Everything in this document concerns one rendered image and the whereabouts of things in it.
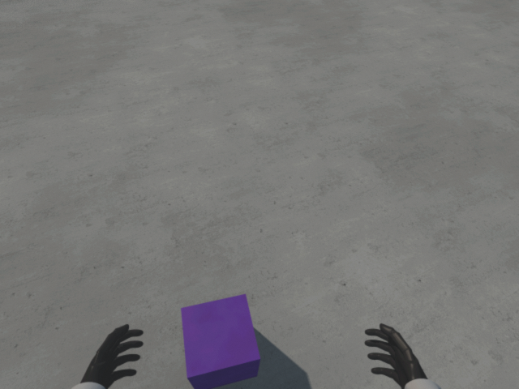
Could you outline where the robot right hand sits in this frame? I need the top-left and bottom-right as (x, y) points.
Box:
(365, 323), (427, 389)

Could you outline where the carton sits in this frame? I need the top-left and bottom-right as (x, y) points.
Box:
(181, 294), (260, 389)

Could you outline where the robot left hand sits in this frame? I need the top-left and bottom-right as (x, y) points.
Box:
(80, 324), (144, 389)

